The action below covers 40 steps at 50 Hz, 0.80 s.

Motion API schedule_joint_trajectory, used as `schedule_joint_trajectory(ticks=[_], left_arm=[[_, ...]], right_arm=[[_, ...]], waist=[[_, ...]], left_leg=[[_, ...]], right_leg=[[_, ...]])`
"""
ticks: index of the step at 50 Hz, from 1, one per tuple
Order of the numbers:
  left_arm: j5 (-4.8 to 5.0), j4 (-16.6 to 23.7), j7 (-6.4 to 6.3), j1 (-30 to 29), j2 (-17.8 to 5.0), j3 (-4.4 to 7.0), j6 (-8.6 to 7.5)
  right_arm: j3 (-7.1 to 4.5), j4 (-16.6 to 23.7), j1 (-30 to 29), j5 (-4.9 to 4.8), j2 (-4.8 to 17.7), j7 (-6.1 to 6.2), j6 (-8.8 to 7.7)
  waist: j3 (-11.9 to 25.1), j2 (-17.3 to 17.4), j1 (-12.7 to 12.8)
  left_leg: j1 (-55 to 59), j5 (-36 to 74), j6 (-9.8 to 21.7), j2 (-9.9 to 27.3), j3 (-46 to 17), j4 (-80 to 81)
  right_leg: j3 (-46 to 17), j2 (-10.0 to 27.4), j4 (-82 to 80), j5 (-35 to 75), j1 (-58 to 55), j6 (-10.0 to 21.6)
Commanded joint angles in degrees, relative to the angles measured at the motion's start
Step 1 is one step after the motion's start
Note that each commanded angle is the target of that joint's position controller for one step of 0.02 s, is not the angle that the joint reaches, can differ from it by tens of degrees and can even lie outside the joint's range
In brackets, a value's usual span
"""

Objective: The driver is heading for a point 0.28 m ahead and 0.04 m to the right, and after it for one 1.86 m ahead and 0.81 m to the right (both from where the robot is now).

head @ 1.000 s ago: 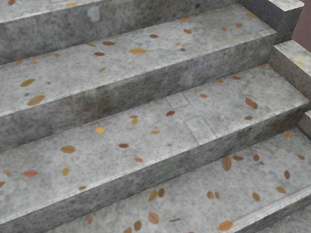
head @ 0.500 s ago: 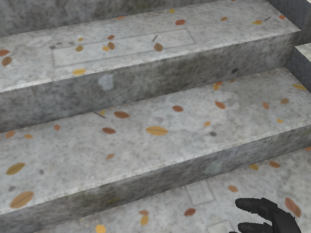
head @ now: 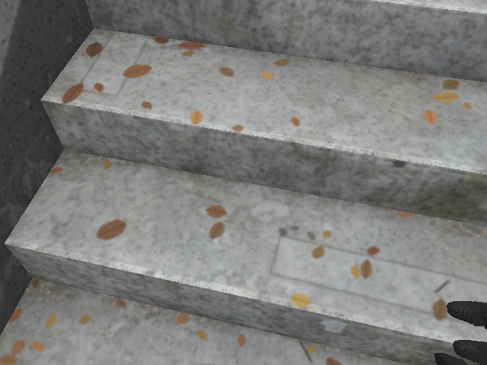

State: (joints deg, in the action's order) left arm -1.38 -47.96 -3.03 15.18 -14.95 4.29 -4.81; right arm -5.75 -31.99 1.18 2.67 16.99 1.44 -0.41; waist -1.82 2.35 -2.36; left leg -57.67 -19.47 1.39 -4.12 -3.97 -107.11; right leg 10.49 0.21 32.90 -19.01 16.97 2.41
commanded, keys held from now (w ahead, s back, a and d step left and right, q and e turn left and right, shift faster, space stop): q+shift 0.04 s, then shift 0.04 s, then e+shift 0.18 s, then w+e+shift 0.74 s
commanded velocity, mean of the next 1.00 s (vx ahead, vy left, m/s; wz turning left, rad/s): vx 0.54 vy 0.00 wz -0.42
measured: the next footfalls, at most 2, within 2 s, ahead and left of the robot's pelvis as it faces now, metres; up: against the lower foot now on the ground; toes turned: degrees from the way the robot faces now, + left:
left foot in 0.24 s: +0.30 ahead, +0.15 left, +0.17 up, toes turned +11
right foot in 0.84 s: +0.57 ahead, -0.19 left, +0.34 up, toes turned -19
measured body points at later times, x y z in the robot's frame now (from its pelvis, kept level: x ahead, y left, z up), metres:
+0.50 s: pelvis +0.24 +0.03 +0.15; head +0.24 +0.01 +0.60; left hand +0.39 +0.27 +0.06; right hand +0.31 -0.23 +0.01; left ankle +0.26 +0.13 -0.56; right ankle +0.23 -0.10 -0.37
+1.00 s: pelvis +0.54 -0.17 +0.28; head +0.54 -0.17 +0.73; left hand +0.68 +0.06 +0.15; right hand +0.69 -0.45 +0.25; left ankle +0.55 +0.01 -0.14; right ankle +0.53 -0.18 -0.39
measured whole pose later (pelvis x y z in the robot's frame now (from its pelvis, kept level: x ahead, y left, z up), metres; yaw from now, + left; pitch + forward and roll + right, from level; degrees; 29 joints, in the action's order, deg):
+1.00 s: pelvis +0.54 -0.17 +0.28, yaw -27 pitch +3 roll -1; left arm -1.2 -48.2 -0.5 23.3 -12.2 4.2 -1.3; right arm -0.3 -30.7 1.5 5.2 8.7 -2.3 -6.7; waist 4.7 1.7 2.5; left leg -48.1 -4.0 3.2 3.3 -6.6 -120.0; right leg 0.0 -14.1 56.3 -28.5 30.4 10.5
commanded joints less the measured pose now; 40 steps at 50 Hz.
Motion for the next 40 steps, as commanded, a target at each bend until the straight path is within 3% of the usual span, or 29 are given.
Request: schedule_joint_trajectory(ticks=[1,3,4,7,8,9,10,11,12,13,14,15,16,17,18,19,21,22,23,25,26,28,32,35,36,37,38,39,40], left_arm=[[-0.91,-0.11,1.01,1.22,0.96,-1.63,-2.19],[-1.1,-1.77,1.5,5.56,-2.54,-1.18,-2.43],[-1.79,-1.52,1.77,5.23,-2.87,-1.23,-1.97],[-1.88,-3.34,0.51,11.99,-3.45,-1.38,-1.02],[-0.54,-1.95,0.49,10.31,-4.72,-1.23,-0.06],[0.78,-1.92,0.14,11.5,-5.54,-1.03,0.28],[0.83,-2.53,0.6,12.68,-5.76,-1.03,0.84],[0.73,-3.28,1.36,18.27,-6.94,-0.99,1.0],[1.28,-3.85,2.84,16.1,-11.35,-0.27,-0.32],[3.2,-1.26,4.75,10.18,-12.61,0.5,-2.13],[4.94,2.47,6.23,9.45,-12.27,0.25,-3.95],[3.35,2.57,6.96,5.63,-10.1,0.95,-3.81],[0.95,4.86,5.67,4.29,-4.59,0.81,-2.34],[-0.37,8.34,4.39,1.54,-0.77,0.53,-0.39],[-1.49,11.52,3.23,-0.93,2.05,0.12,0.75],[-1.71,12.29,2.4,0.58,4.65,-0.5,1.65],[-1.66,11.68,2.77,5.84,6.87,-1.69,2.67],[-0.69,12.54,2.97,3.69,8.01,-2.19,2.78],[0.33,12.61,3.24,2.24,6.63,-2.07,2.99],[0.25,12.43,4.18,-1.38,3.56,-0.71,2.74],[0.77,12.75,3.72,-2.82,5.08,-0.61,3.34],[1.21,14.1,2.59,-6.24,6.49,-1.03,4.2],[0.93,20.81,1.15,-21.33,5.61,-1.59,5.54],[0.67,24.41,2.35,-25.98,3.9,-1.87,7.94],[0.85,25.32,3.72,-24.72,4.68,-2.71,8.78],[0.36,25.61,4.43,-25.49,5.49,-3.47,9.08],[1.19,22.71,4.1,-15.62,3.51,-2.59,9.06],[1.83,19.74,3.7,-6.23,0.58,-1.15,8.51],[2.33,16.8,3.2,8.29,-2.55,0.61,7.99]], right_arm=[[3.27,4.43,0.67,0.12,-7.39,0.6,1.86],[3.81,8.05,-5.3,0.85,-8.62,2.08,2.62],[4.29,9.66,-7.51,0.56,-8.12,1.97,2.62],[5.92,14.72,-15.88,1.16,-8.17,0.75,3.16],[6.66,14.14,-14.07,1.34,-7.26,-0.67,3.48],[8.39,16.37,-17.84,-0.51,-10.5,-1.29,3.6],[8.58,15.46,-16.41,-2.21,-10.86,-1.28,3.68],[7.43,11.59,-11.52,-3.64,-9.28,-1.22,4.15],[6.56,6.55,5.37,-4.06,-8.77,-0.87,3.54],[5.05,3.75,13.99,-3.64,-4.35,-0.31,1.63],[2.71,1.51,21.68,-0.03,1.66,0.77,1.43],[0.85,2.38,20.24,0.63,5.33,1.22,1.53],[-0.37,2.96,12.89,-0.03,6.09,-0.17,0.33],[0.28,1.2,6.88,-0.64,3.73,-0.7,-0.54],[1.07,-3.07,6.99,-0.95,0.42,-1.08,-1.61],[2.12,-6.94,6.46,-0.78,-2.95,-1.54,-2.8],[3.08,-11.47,6.66,-0.46,-6.98,-2.16,-4.37],[3.19,-14.32,8.57,0.18,-7.73,-2.09,-5.09],[2.88,-14.57,10.06,0.12,-6.28,-1.43,-5.44],[2.51,-15.49,11.6,-0.92,-3.92,0.02,-6.61],[2.16,-16.39,13.14,-0.13,-2.58,0.4,-7.36],[1.82,-18.67,17.29,0.22,-1.27,-0.06,-7.98],[1.62,-22.57,22.98,1.46,0.87,-1.37,-9.46],[1.46,-22.83,22.22,0.74,2.54,-0.86,-9.08],[1.12,-23.17,22.77,0.21,5.66,-0.16,-8.81],[1.08,-22.56,21.31,-0.65,6.3,0.18,-8.54],[1.93,-18.9,11.95,-2.55,5.87,0.04,-7.75],[0.58,-16.11,13.65,-4.17,11.83,0.56,-6.87],[-0.73,-14.08,10.63,-4.72,15.7,-0.22,-5.77]], waist=[[-1.61,-4.25,-1.69],[0.4,-7.06,-0.02],[1.21,-6.66,-0.31],[4.4,-7.86,3.22],[5.96,-5.01,3.2],[5.75,-6.93,4.78],[8.09,-5.68,4.64],[12.85,-5.64,6.66],[20.52,-14.56,-0.83],[24.77,-15.23,-6.37],[32.23,-1.28,-10.28],[37.72,7.76,-10.66],[32.44,1.99,-6.76],[23.64,-0.47,-1.64],[10.94,-0.46,0.29],[3.14,-0.59,4.35],[0.52,-0.73,9.25],[-0.39,1.12,9.14],[-0.26,2.55,8.15],[1.17,1.46,6.6],[1.65,3.68,6.14],[0.17,1.43,5.76],[-5.26,0.33,3.31],[-6.61,0.56,5.09],[-4.15,3.38,6.05],[-3.75,2.03,6.28],[-0.05,3.03,11.76],[8.24,4.81,13.83],[17.47,9.95,19.61]], left_leg=[[-2.82,-1.31,0.86,1.69,5.21,0.92],[-15.95,-8.47,2.63,2.76,2.73,-11.12],[-16.98,-8.17,2.47,3.51,2.85,-5.32],[-19.94,-8.42,2.02,4.13,2.55,0.32],[-10.14,-7.58,0.86,5.36,9.05,14.13],[1.68,-12.03,2.05,6.34,12.37,28.07],[16.13,-13.44,2.73,3.43,16.39,39.35],[27.56,-17.29,3.01,-2.53,22.34,41.57],[40.82,-3.61,5.56,-3.01,18.13,43.63],[52.29,8.73,8.64,2.22,5.94,51.24],[66.38,24.33,17.57,16.05,-16.81,58.1],[60.03,16.67,22.78,24.34,-34.76,73.59],[52.02,-4.72,20.2,26.12,-33.0,78.36],[44.07,-22.61,15.23,25.53,-30.22,79.7],[36.04,-29.43,12.19,23.99,-27.66,80.87],[29.37,-30.58,8.98,21.29,-21.77,80.65],[26.44,-26.23,6.17,19.67,-11.8,82.63],[28.58,-24.81,6.37,19.9,-8.56,84.43],[30.44,-22.98,7.33,21.28,-6.49,87.97],[33.93,-17.07,8.67,24.65,-3.11,93.63],[35.47,-16.06,10.47,26.9,-2.37,94.07],[43.31,-15.33,9.18,29.1,-0.17,96.59],[57.22,-10.56,4.32,29.03,9.51,100.82],[51.05,-9.83,2.6,24.5,19.34,107.24],[50.26,-2.28,3.72,23.84,23.26,112.57],[48.86,5.07,3.75,22.01,26.22,114.16],[41.18,47.32,5.45,19.0,31.55,108.85],[45.26,85.65,7.37,21.22,28.21,95.99],[53.8,105.33,7.47,23.76,25.0,79.21]], right_leg=[[-3.47,13.49,-15.55,44.74,-1.55,5.54],[-6.2,16.83,-18.17,48.21,-14.09,6.46],[-4.68,14.87,-18.36,43.75,-16.54,6.49],[-5.77,12.67,-19.15,46.03,-24.29,7.54],[-2.52,10.35,-23.07,46.49,-20.91,8.83],[-4.11,12.62,-29.39,52.39,-17.75,9.43],[-3.52,11.74,-28.95,64.67,-15.88,8.8],[-4.64,13.13,-22.53,84.71,-17.11,7.43],[-4.08,15.43,-9.53,108.7,-18.4,5.98],[-4.52,11.1,4.0,100.1,-7.71,1.21],[-5.78,3.78,25.46,65.7,7.27,-1.62],[-11.5,-4.82,56.39,5.83,9.58,-1.34],[-21.62,-3.51,74.06,4.81,18.41,-1.15],[-17.14,0.3,75.17,7.63,23.71,-0.42],[-16.03,1.37,75.0,5.72,29.32,1.01],[-16.85,1.85,73.74,3.26,32.27,2.18],[-15.86,2.37,72.49,5.21,34.81,3.31],[-16.01,2.22,73.13,6.05,39.38,3.6],[-15.38,2.17,68.88,7.38,40.92,2.93],[-14.25,2.69,71.29,13.01,42.26,1.82],[-12.16,0.95,85.58,10.27,45.79,1.99],[-14.21,0.65,98.44,3.85,57.4,3.45],[-14.98,1.04,97.94,-8.22,73.38,5.95],[-6.8,2.58,80.83,-6.61,63.9,6.59],[-3.81,5.01,72.83,-4.41,55.77,8.27],[-2.14,5.03,63.89,-4.43,47.85,9.43],[3.2,1.33,55.36,-6.09,25.3,9.78],[5.49,-3.36,53.24,-9.05,13.02,8.85],[3.39,-5.91,50.17,-15.4,4.97,9.08]])
Keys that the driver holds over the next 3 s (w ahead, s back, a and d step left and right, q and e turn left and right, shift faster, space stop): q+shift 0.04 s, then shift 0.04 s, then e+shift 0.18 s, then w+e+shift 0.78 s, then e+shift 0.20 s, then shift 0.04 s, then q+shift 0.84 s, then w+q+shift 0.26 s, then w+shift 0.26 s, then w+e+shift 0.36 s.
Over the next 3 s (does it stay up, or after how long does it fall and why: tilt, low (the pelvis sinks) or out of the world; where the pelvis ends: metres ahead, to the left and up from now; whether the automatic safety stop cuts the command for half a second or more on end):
stays up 1.47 -0.60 0.88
